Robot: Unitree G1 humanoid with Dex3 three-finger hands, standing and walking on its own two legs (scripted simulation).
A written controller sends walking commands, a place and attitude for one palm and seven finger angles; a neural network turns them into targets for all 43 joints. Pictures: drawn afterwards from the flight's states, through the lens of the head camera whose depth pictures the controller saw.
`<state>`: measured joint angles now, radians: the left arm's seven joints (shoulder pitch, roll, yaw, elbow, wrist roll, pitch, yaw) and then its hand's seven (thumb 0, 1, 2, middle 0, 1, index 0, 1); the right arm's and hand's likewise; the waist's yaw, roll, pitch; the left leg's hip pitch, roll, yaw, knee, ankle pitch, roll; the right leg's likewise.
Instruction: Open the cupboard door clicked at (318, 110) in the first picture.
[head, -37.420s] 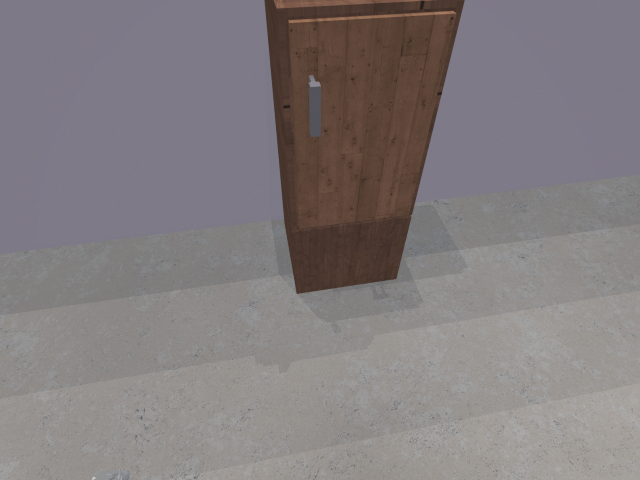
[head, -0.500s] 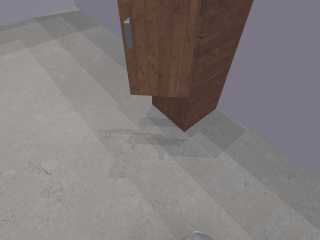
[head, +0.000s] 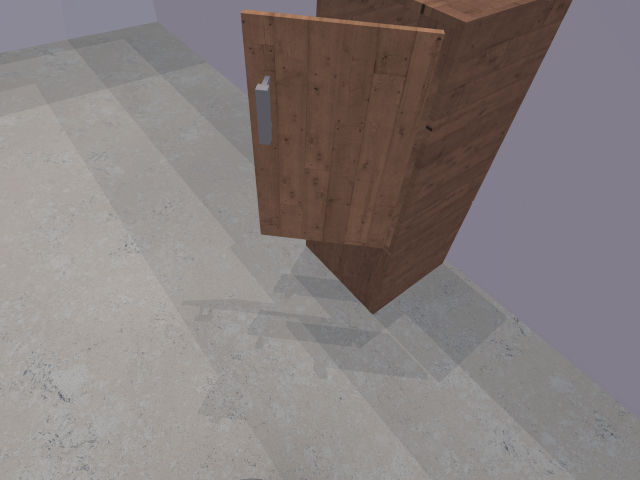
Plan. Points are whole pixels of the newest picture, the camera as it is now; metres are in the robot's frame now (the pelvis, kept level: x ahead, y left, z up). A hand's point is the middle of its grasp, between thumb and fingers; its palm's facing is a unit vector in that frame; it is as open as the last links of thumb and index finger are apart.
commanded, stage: take the last steps up to it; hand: left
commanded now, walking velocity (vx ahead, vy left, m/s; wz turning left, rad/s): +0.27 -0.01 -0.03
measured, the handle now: (266, 110) +0.76 +0.18 +0.04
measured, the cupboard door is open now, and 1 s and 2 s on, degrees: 46 46 46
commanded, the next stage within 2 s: come to a stop and stand still in 0.32 s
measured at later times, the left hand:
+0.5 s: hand (228, 386) +0.27 +0.17 -0.16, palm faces -0.02 -0.98 -0.21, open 7.3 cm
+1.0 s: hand (208, 405) +0.24 +0.19 -0.16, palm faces +0.03 -0.97 -0.25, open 7.4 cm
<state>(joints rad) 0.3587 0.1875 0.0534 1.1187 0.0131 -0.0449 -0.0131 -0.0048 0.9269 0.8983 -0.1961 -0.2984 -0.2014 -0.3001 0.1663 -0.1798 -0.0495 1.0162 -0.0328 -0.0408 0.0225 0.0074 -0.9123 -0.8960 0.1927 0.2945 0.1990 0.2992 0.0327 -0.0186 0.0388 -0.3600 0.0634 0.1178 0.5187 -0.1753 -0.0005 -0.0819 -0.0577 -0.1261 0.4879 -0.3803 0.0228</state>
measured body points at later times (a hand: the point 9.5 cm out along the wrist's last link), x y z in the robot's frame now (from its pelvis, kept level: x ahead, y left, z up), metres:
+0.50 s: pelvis +0.17 -0.01 +0.00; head +0.19 -0.03 +0.45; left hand +0.28 +0.22 -0.14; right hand +0.10 -0.23 -0.16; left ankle +0.10 +0.10 -0.70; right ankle +0.20 -0.12 -0.73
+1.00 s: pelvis +0.18 -0.01 +0.00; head +0.22 -0.01 +0.45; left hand +0.24 +0.24 -0.14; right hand +0.28 -0.25 -0.14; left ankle +0.24 +0.10 -0.73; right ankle +0.14 -0.13 -0.71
